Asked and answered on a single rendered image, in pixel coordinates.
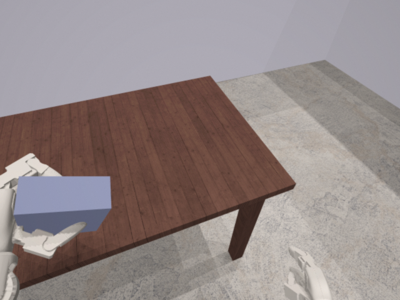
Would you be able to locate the table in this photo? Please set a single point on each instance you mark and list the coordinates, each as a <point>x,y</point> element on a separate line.
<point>177,155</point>

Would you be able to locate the sponge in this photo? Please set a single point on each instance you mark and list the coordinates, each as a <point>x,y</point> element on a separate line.
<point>53,203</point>

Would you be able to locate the robot left hand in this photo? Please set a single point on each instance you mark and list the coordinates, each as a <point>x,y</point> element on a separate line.
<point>40,243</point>

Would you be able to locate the robot left forearm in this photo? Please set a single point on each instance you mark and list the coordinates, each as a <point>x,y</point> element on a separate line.
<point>9,282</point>

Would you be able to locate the robot right hand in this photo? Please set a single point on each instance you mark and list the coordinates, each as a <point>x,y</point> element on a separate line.
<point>310,285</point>

